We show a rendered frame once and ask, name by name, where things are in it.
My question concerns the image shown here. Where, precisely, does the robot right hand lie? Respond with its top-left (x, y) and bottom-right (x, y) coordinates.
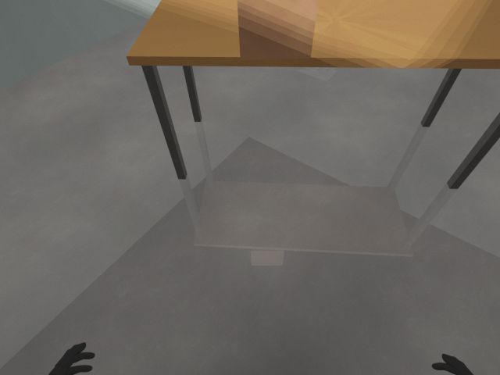
top-left (432, 354), bottom-right (473, 375)

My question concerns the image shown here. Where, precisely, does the table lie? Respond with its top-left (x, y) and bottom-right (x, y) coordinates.
top-left (127, 0), bottom-right (500, 189)

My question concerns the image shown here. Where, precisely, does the carton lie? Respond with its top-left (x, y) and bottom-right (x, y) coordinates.
top-left (237, 0), bottom-right (319, 60)

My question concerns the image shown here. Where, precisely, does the robot left hand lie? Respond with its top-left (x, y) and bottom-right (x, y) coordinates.
top-left (49, 342), bottom-right (95, 375)

